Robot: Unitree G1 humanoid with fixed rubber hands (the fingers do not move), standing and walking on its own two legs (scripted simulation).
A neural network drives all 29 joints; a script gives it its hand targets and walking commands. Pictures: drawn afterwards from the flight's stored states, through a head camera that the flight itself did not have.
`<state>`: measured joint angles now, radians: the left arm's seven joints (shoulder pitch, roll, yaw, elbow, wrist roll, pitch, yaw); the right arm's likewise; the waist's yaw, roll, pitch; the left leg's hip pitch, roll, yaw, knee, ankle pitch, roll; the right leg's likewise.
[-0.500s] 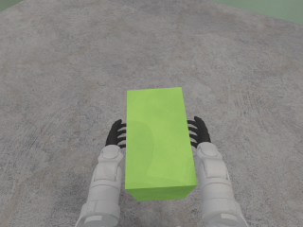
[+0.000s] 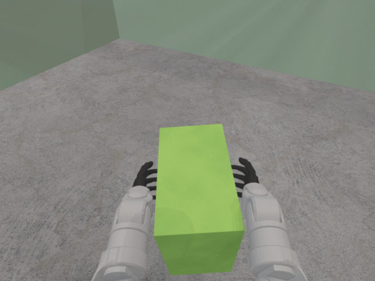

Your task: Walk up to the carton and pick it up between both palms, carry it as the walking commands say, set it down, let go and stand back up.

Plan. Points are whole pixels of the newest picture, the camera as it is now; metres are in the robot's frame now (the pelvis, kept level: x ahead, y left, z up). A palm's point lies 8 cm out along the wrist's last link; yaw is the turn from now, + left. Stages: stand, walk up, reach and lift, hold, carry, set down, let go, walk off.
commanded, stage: reach and lift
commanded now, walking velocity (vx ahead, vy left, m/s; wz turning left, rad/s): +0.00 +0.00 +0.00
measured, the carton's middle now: (195, 200) +0.34 -0.03 -0.02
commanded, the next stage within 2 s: hold in 1.52 s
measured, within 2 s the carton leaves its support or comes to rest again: neither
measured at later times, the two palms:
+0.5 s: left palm (134, 191) +0.32 +0.11 +0.07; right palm (247, 183) +0.32 -0.14 +0.07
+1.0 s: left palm (131, 193) +0.32 +0.11 +0.07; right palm (244, 182) +0.32 -0.13 +0.07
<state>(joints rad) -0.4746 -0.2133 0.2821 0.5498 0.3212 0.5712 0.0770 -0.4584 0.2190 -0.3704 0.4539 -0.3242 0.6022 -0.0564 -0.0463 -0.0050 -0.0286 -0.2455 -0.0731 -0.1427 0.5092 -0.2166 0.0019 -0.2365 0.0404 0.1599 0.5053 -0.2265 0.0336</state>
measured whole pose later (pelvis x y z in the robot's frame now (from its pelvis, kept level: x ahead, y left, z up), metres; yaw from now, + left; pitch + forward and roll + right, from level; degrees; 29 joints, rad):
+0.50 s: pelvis +0.01 -0.01 +0.01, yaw +0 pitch -7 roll +0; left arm -0.43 -0.21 0.24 0.45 0.32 0.73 0.05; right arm -0.44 0.21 -0.30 0.39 -0.32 0.75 -0.06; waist -0.01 0.00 0.00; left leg -0.10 -0.06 -0.14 0.43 -0.20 0.00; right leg -0.09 0.04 0.15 0.43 -0.21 0.02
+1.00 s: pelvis +0.01 -0.01 +0.01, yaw +0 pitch -7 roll +0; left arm -0.42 -0.20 0.23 0.41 0.31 0.74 0.06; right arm -0.44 0.21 -0.28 0.38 -0.32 0.75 -0.06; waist 0.00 0.00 0.02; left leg -0.09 -0.06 -0.14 0.41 -0.19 -0.01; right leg -0.09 0.04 0.15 0.42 -0.21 0.02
